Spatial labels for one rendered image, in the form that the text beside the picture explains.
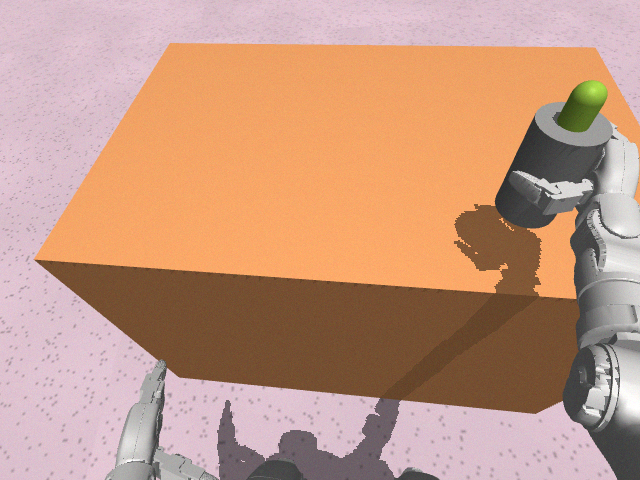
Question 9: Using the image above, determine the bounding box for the right robot hand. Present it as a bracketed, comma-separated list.
[509, 121, 640, 215]

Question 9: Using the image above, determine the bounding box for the left robot hand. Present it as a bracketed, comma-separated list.
[115, 360, 219, 480]

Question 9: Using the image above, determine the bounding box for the left robot arm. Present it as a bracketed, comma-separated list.
[105, 462, 156, 480]

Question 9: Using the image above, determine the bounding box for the bottle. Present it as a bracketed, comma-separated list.
[495, 80, 613, 229]

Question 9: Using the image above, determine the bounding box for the right robot arm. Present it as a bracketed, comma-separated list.
[563, 193, 640, 480]

